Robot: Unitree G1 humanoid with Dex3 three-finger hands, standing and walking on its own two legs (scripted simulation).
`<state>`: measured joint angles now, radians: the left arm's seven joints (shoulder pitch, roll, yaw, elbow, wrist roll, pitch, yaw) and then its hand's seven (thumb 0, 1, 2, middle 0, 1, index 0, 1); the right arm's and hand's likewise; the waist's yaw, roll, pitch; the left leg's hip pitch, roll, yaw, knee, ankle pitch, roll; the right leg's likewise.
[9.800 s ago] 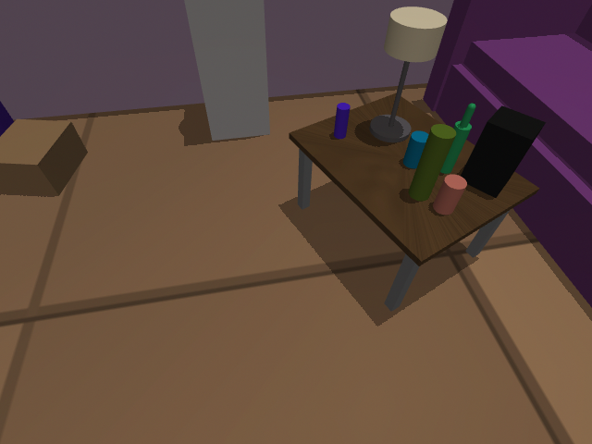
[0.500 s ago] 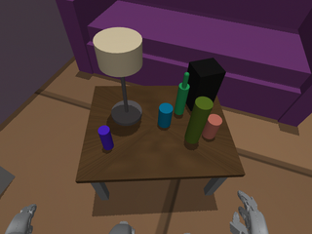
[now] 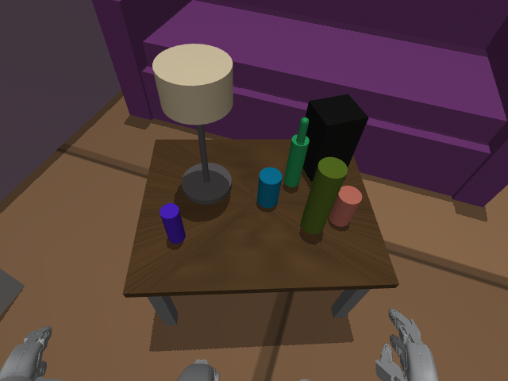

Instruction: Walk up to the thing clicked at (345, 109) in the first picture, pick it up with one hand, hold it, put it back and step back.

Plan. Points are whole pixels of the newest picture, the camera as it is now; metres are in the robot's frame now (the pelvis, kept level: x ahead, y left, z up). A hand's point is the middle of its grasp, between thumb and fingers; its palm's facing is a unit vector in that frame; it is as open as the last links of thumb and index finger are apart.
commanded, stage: go down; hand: left
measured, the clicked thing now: (173, 224) +0.52 +0.21 -0.24
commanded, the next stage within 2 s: none
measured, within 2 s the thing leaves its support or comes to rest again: neither
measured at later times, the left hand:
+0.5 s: hand (57, 362) +0.17 +0.29 -0.05, palm faces +0.18 -0.93 -0.32, open 17.6 cm
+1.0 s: hand (35, 268) +0.29 +0.35 -0.01, palm faces +0.19 -0.97 -0.16, open 17.7 cm
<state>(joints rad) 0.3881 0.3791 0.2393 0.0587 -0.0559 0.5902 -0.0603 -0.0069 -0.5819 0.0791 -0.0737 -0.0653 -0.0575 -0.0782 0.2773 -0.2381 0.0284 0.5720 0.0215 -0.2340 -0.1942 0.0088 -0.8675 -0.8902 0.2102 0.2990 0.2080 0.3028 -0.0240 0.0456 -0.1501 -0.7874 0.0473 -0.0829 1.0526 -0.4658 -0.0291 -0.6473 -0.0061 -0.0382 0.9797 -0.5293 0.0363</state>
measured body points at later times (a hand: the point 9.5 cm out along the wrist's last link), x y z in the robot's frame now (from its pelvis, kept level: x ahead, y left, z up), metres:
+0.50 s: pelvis +0.00 +0.00 +0.00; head +0.03 +0.01 +0.45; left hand +0.15 +0.34 -0.03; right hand +0.15 -0.26 -0.07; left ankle +0.03 +0.13 -0.67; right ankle -0.02 -0.15 -0.67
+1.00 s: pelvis +0.00 +0.01 +0.00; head +0.06 +0.03 +0.45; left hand +0.27 +0.40 +0.01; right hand +0.08 -0.28 -0.08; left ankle +0.03 +0.13 -0.67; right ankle -0.02 -0.15 -0.67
